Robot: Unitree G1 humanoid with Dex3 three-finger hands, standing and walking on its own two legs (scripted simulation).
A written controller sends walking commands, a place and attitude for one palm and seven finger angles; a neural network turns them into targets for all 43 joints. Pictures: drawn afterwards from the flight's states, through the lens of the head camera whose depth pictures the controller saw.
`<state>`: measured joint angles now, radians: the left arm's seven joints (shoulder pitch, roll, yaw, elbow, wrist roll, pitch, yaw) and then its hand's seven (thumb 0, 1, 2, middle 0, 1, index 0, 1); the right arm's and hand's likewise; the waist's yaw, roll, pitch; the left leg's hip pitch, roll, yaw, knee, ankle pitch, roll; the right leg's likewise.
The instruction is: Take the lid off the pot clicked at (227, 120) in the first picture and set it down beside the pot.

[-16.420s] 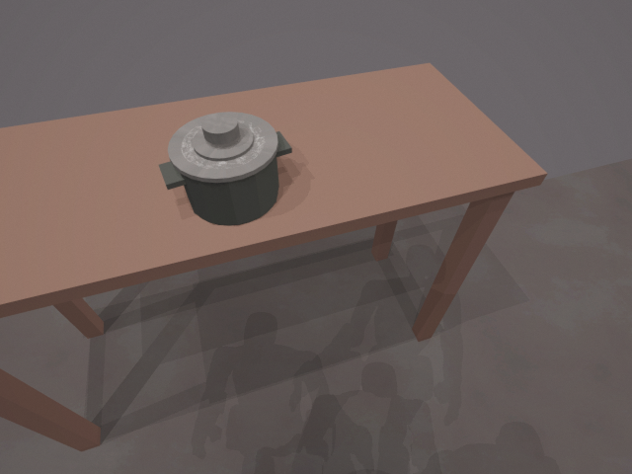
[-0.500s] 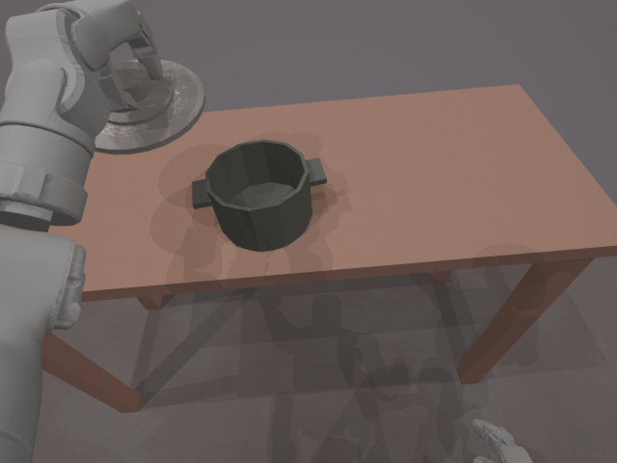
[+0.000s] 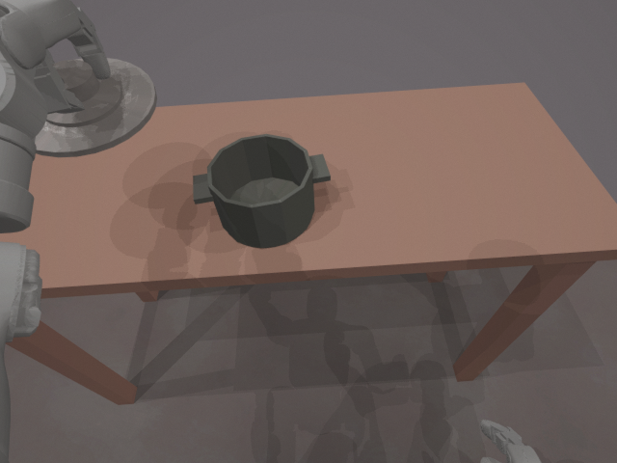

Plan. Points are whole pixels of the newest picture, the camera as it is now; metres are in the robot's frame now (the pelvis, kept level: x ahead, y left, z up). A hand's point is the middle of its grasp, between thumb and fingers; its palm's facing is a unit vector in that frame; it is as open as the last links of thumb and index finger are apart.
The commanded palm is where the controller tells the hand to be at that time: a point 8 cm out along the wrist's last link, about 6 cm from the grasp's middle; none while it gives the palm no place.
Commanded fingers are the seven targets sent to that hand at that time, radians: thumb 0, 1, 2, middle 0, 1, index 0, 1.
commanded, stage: move the lid sideways beside the pot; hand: left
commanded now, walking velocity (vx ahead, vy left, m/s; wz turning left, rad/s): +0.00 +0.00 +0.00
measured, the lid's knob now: (70, 81) +0.48 +0.27 +0.25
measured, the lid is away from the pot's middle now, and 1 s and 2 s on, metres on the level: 0.19 0.24 0.22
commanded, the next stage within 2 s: lower the lid onto the table in 0.56 s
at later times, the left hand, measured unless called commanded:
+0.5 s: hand (17, 85) +0.45 +0.30 +0.27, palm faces -0.21 -0.07 -0.97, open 8.3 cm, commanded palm +0.44 +0.30 +0.35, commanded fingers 0.00 0.50 1.16 -0.81 -0.94 -0.83 -0.94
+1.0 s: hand (31, 95) +0.46 +0.30 +0.25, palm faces -0.23 -0.12 -0.96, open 8.3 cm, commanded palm +0.44 +0.31 +0.32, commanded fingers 0.00 0.50 1.16 -0.81 -0.94 -0.83 -0.94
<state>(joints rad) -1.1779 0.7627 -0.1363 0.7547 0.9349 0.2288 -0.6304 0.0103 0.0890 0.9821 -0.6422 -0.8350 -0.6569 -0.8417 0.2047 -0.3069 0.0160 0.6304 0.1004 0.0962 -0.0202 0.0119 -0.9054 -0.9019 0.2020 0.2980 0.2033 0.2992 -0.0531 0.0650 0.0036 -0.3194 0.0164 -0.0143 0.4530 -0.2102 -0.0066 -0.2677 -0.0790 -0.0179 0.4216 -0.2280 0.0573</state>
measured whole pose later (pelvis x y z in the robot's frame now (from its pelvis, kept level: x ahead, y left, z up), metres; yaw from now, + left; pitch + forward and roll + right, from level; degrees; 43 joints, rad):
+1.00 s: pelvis +0.01 +0.00 +0.00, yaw +0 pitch +5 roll -1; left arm -1.14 0.84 -0.05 0.85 0.94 0.16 -0.62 0.01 0.09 0.98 -0.64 -0.84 -0.65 -0.84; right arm 0.24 -0.31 0.02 0.64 0.11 0.12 -0.02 0.01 -0.90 -0.90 0.20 0.30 0.20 0.30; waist -0.07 0.07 0.00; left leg -0.33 0.02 -0.02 0.46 -0.22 -0.01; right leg -0.27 -0.07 -0.02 0.40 -0.22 0.06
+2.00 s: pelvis +0.01 +0.00 +0.00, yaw +0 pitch +5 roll -1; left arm -0.99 0.80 -0.03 0.86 0.91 0.06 -0.57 0.01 0.10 0.98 -0.63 -0.84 -0.65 -0.84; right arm 0.27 -0.32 0.00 0.66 0.09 0.11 -0.03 0.01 -0.90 -0.90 0.20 0.30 0.20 0.30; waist -0.09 0.06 0.02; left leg -0.34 0.03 -0.02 0.48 -0.23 -0.01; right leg -0.27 -0.06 -0.02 0.41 -0.23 0.06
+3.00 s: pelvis +0.01 +0.00 -0.01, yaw -1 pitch +8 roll -1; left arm -0.94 0.82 -0.02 1.02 0.93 -0.06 -0.49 0.01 0.11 0.98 -0.63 -0.83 -0.64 -0.84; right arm 0.29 -0.31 0.00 0.69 0.09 0.12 -0.05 0.01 -0.90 -0.90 0.20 0.30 0.21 0.30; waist -0.10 0.04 0.01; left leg -0.42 0.04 -0.01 0.55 -0.27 0.00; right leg -0.35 -0.06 0.00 0.45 -0.25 0.06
